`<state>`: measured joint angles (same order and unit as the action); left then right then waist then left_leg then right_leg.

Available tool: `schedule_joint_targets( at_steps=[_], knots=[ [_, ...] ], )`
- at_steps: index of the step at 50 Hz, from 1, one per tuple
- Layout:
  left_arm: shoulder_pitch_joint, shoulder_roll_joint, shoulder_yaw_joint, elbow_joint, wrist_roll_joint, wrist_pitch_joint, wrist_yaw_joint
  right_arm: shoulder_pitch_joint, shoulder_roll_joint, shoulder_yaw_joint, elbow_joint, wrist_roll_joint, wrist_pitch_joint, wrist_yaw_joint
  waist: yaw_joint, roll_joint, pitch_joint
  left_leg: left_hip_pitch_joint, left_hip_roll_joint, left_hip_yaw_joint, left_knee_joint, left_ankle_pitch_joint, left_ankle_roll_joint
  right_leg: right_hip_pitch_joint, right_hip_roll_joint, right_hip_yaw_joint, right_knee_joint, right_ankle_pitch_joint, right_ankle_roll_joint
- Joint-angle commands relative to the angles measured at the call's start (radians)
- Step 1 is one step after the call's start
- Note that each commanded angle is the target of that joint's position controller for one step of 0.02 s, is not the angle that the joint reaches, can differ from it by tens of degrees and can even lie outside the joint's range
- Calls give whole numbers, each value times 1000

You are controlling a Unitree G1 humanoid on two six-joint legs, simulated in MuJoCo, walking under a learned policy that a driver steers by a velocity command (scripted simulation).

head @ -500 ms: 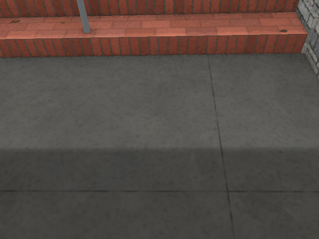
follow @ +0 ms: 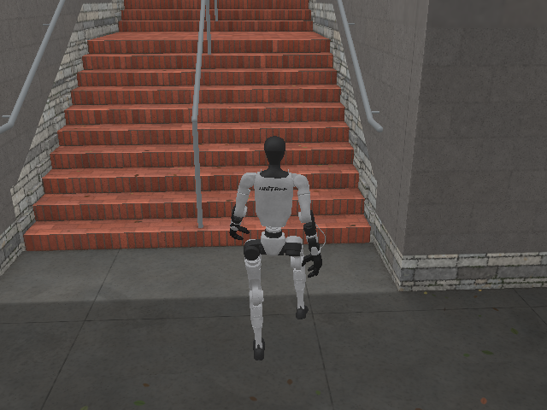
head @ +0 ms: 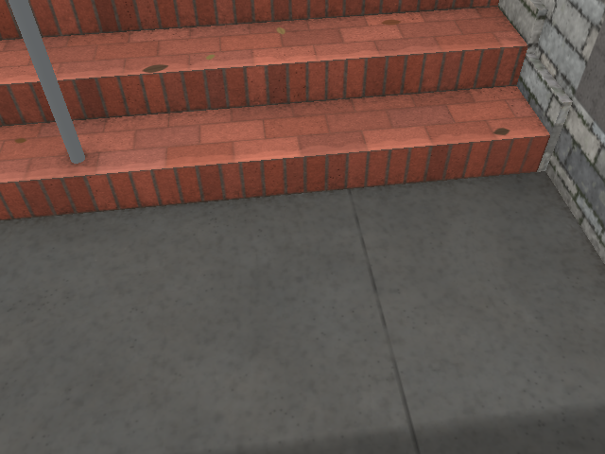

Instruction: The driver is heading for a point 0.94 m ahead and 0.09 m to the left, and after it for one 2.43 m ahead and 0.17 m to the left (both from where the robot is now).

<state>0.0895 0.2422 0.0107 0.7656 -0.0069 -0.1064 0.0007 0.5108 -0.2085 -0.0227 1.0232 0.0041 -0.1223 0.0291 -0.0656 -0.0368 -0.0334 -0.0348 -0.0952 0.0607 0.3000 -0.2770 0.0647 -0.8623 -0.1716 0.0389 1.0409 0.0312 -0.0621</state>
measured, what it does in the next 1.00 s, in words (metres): walks ahead, turning left: right foot, then left foot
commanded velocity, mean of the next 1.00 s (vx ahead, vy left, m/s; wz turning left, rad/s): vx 0.60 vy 0.00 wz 0.36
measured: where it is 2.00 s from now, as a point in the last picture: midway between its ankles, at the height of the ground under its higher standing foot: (324, 353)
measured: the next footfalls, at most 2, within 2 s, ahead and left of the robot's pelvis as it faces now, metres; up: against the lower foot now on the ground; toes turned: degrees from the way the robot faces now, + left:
right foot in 0.20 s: +0.44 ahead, -0.13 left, +0.00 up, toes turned -2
left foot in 0.66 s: +0.82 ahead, +0.05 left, +0.00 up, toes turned +5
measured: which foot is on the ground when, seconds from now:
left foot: down 0.00-0.22, up 0.24-0.64, down 0.66-1.00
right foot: up 0.00-0.18, down 0.20-0.68, up 0.70-1.00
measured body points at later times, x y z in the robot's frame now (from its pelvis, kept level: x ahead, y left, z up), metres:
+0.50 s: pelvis +0.45 -0.05 +0.00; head +0.46 -0.05 +0.45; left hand +0.40 +0.19 -0.14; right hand +0.66 -0.29 -0.08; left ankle +0.62 +0.12 -0.66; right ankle +0.40 -0.13 -0.74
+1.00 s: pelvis +0.71 -0.02 -0.01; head +0.74 +0.02 +0.44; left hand +0.81 +0.30 -0.10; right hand +0.94 -0.24 -0.09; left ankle +0.78 +0.04 -0.74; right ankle +0.89 -0.18 -0.66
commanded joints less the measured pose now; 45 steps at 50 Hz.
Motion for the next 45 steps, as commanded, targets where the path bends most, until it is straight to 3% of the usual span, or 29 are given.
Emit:
schedule_joint_targets(
  at_steps=[1, 5, 7, 8, 9, 10, 11, 12, 13, 14, 15, 16, 17, 19, 20, 22, 24, 25, 27, 30, 32, 33, 34, 35, 36, 37, 38, 41, 45],
  knots=[
    [-94, 28, -2, -67, -4, -20, -15, -64, -133, -12, -89, 15, -32, -23, 30, 24, 171, -261, 224, -123, -257, 165, 140, 176, 26, -54, -259, 233, 15],
    [-241, 35, -2, -127, -25, -35, -53, 24, -168, -15, -67, 19, -1, -37, -11, 38, 222, 25, 291, -94, -253, 278, 123, 150, 80, -71, -514, 204, 2],
    [-220, 69, 13, -145, -28, -39, -66, 19, -195, -21, -70, 2, 19, -38, 27, 87, 176, 168, 324, -82, -144, 644, 106, 193, 138, -105, -545, 83, -27],
    [-152, 102, 28, -139, -32, -35, -62, 12, -214, -26, -69, -15, 30, -38, 74, 134, 110, 231, 336, -80, -41, 905, 96, 266, 175, -123, -516, 5, -46],
    [-14, 148, 50, -116, -43, -27, -55, -4, -229, -30, -69, -38, 44, -37, 156, 188, 14, 266, 336, -71, 132, 1137, 89, 398, 210, -137, -481, -74, -74],
    [226, 195, 73, -54, -46, -15, -42, -60, -226, -28, -85, -47, 56, -37, 283, 209, -108, 138, 306, -36, 418, 1185, 63, 696, 205, -129, -467, -89, -104],
    [452, 289, 91, 5, -28, 2, -22, -59, -156, -5, -128, -59, 47, -38, 318, 51, -293, -179, 240, -44, 807, 816, 55, 1097, -10, 160, -393, -273, -136],
    [487, 296, 98, 27, -10, -10, -39, 119, 32, 41, -116, 3, 4, -8, 182, -373, -487, -577, 10, -168, 1192, -105, 3, 1432, -218, 775, -652, -771, -331],
    [471, 176, 75, 49, 2, -13, -36, 13, -113, 12, -127, 49, -30, -8, 228, -253, -393, -695, 74, -258, 1229, -116, 63, 1389, -174, 856, -797, -854, -255],
    [406, 122, 61, 47, 12, -16, -33, -157, -160, 0, -184, 79, -41, -10, 221, -160, -206, -753, 118, -219, 1230, -92, 79, 1239, -149, 649, -780, -686, -212],
    [328, 110, 55, 48, 22, -25, -44, -245, -133, 10, -221, 60, -45, -15, 175, 43, -101, -723, 158, -203, 1159, -44, 81, 1040, -114, 526, -804, -497, -193],
    [263, 79, 47, 46, 29, -35, -51, -270, -116, 4, -229, 37, -38, -17, 120, 88, -51, -673, 199, -200, 1080, 6, 78, 891, -71, 422, -814, -402, -186],
    [222, 54, 38, 50, 38, -37, -54, -229, -95, 5, -227, 31, -21, -11, 65, 56, -24, -620, 230, -206, 1051, 33, 70, 786, -43, 362, -832, -380, -186],
    [203, 37, 31, 67, 10, -35, -56, -197, -68, 7, -218, 26, 11, -12, 18, 20, 39, -614, 262, -184, 987, 31, 45, 672, -18, 273, -886, -357, -190],
    [201, 50, 31, 75, 3, -36, -53, -224, -70, 8, -226, 23, 21, -17, 10, 24, 94, -630, 274, -167, 943, 44, 24, 615, -16, 225, -909, -228, -188],
    [207, 90, 34, 89, 14, -39, -37, -298, -89, 7, -258, 2, 22, -24, 11, 31, 149, -655, 259, -122, 807, 139, -22, 571, 4, 75, -901, 234, -170],
    [202, 101, 33, 92, 22, -40, -16, -350, -69, 15, -269, -2, 10, -14, 30, 16, 145, -555, 210, -61, 548, 358, -27, 523, 84, -95, -872, 381, -105],
    [246, 105, 31, 101, 18, -44, -6, -408, -59, 17, -277, -3, 3, -5, 70, 22, 130, -497, 170, -18, 431, 492, -24, 532, 103, -136, -869, 363, -83],
    [317, 141, 34, 125, 12, -44, 10, -494, -55, 15, -311, 5, 0, 14, 114, 5, 103, -443, 128, -7, 314, 645, -21, 613, 66, -142, -875, 322, -66],
    [260, 178, 47, 108, 10, -6, 36, -451, -143, -21, -340, 0, 10, 40, 67, -53, 37, -424, 74, 1, 244, 567, 2, 811, 33, -174, -709, 447, -10],
    [197, 200, 58, 69, 21, 33, 53, -213, -216, -63, -288, -5, 17, 52, -42, -66, -82, -228, 5, 32, 283, 428, 29, 840, 27, -178, -418, 619, 20],
    [152, 206, 61, 42, 20, 48, 57, -61, -246, -82, -253, -5, 23, 43, -120, -26, -124, -74, 28, -34, 223, 430, 58, 747, 62, -171, -152, 516, 52],
    [242, 102, 35, 16, 56, 46, 41, -94, -300, -86, -262, -2, 27, 25, -7, 272, -142, 82, 184, -250, 262, 812, 101, 527, 201, -167, 201, -358, 89],
    [446, 6, 3, -1, 42, 30, 12, -181, -346, -83, -343, -51, 27, 16, 116, 421, -295, 329, 399, -791, 204, 902, 346, 210, 346, 13, 558, -728, 134],
    [438, 110, 14, -3, 20, 13, -4, -243, -313, -94, -398, -49, 44, 13, 54, 228, -427, 354, 417, -893, 78, 499, 365, 165, 284, 142, 619, -635, 94],
    [272, 173, 33, -45, 11, 12, -1, -287, -255, -83, -425, -21, 56, 6, 29, 57, -300, 204, 353, -796, 36, 245, 304, 136, 246, 125, 528, -531, 68],
    [194, 172, 39, -70, 20, 24, 13, -325, -229, -74, -429, 2, 67, -2, 60, -57, -189, 38, 311, -729, -4, 127, 249, 137, 209, 120, 438, -460, 71],
    [162, 164, 50, -110, 34, 67, 35, -368, -209, -74, -454, -6, 87, -18, 110, 22, -82, -230, 187, -584, -43, 206, 184, 252, 174, 119, 211, -412, 89],
    [110, 117, 51, -140, 39, 77, 55, -319, -255, -92, -453, 9, 113, -53, 92, 53, -116, -252, 145, -530, 19, 391, 155, 250, 207, 115, 50, -344, 138]
  ],
)
Over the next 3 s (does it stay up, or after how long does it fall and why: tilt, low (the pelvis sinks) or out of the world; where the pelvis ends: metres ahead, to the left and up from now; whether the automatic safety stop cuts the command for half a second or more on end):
stays up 1.16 0.15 -0.01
